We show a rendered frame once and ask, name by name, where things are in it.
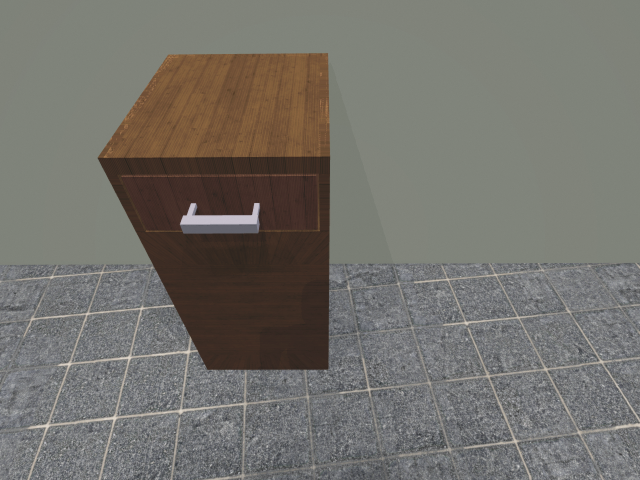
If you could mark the handle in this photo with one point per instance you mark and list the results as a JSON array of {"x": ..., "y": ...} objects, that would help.
[{"x": 220, "y": 224}]

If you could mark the drawer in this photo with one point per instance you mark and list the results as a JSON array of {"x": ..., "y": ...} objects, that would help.
[{"x": 287, "y": 201}]

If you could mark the cabinet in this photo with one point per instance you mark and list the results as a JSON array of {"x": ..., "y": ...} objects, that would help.
[{"x": 249, "y": 301}]

